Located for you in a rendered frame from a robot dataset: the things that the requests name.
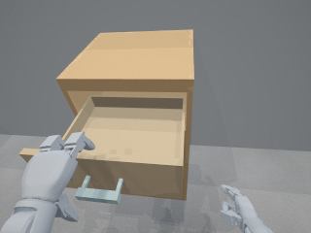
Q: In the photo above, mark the robot left forearm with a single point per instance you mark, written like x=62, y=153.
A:
x=31, y=216

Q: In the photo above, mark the robot right forearm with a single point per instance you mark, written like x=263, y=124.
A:
x=254, y=225

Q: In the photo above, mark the left robot hand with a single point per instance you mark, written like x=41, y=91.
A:
x=49, y=171

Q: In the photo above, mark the handle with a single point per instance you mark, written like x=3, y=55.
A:
x=99, y=195

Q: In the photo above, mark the drawer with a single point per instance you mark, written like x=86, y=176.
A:
x=139, y=139

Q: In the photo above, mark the cabinet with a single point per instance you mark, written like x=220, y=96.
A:
x=138, y=63

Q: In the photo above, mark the right robot hand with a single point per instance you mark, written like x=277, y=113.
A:
x=234, y=215

